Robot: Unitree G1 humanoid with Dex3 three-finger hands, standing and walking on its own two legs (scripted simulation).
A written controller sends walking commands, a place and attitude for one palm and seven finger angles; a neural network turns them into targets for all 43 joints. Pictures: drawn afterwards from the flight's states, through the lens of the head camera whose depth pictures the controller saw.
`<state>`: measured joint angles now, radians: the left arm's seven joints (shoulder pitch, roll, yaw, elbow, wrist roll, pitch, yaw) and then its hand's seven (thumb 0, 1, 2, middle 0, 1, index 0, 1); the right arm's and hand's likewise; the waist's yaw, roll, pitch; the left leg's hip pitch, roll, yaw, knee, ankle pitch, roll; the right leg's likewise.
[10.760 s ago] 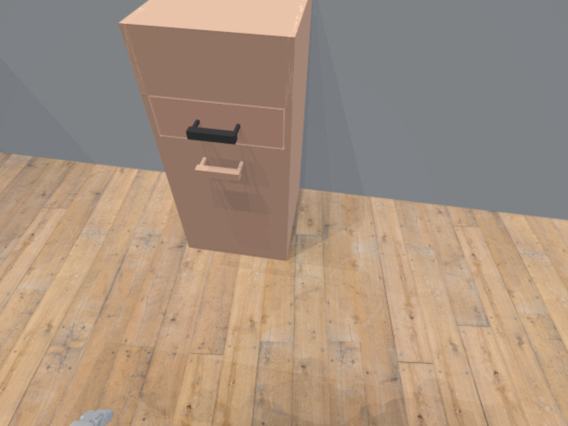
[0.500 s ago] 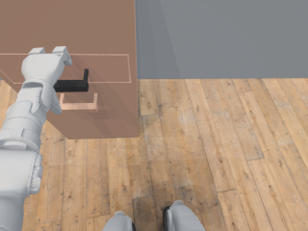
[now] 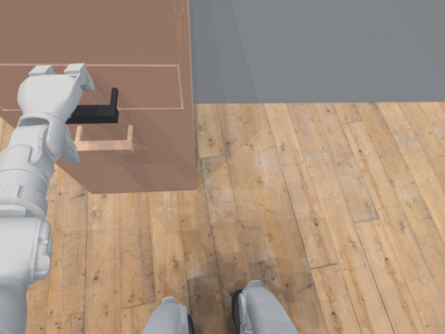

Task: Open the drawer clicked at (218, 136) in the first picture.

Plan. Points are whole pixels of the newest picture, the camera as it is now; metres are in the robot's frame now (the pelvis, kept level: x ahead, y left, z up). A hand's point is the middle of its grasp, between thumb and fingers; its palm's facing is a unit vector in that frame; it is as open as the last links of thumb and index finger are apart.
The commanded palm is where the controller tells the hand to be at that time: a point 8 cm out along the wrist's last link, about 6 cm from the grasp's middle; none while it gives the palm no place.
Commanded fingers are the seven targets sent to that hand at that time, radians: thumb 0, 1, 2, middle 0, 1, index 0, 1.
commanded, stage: lower the fingers behind the handle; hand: left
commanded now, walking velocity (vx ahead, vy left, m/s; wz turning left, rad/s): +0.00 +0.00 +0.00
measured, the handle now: (81, 104) +0.56 +0.24 -0.03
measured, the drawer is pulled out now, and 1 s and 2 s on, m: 0.00 0.00 0.00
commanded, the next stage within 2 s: close the thumb around the handle in 1.28 s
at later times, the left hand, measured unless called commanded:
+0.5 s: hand (68, 125) +0.51 +0.26 -0.02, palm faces -0.08 -0.04 -1.00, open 13.8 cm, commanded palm +0.51 +0.24 +0.02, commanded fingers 0.00 -0.50 0.30 -0.30 -1.20 -0.30 -1.20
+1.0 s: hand (75, 130) +0.51 +0.25 -0.05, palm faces -0.07 -0.02 -1.00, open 13.8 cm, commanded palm +0.51 +0.24 +0.00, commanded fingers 0.00 -0.50 0.30 -0.30 -1.20 -0.30 -1.20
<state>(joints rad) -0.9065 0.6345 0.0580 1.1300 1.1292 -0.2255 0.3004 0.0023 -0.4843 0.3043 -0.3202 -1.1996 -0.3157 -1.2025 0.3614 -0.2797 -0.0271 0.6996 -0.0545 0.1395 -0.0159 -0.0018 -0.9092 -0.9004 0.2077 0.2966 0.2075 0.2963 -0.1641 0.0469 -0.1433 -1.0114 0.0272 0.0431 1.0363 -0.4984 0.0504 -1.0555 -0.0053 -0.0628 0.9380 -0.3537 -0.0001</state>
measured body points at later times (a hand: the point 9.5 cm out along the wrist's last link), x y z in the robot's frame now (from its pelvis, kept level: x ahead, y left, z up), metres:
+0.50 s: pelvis -0.01 +0.00 -0.02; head +0.15 +0.02 +0.39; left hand +0.51 +0.26 +0.03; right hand -0.02 -0.27 -0.14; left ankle -0.02 +0.08 -0.67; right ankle +0.04 -0.13 -0.67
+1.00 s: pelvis -0.03 +0.00 -0.05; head +0.16 +0.02 +0.36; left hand +0.51 +0.25 +0.00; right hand -0.04 -0.28 -0.16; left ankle -0.02 +0.08 -0.67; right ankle +0.04 -0.13 -0.67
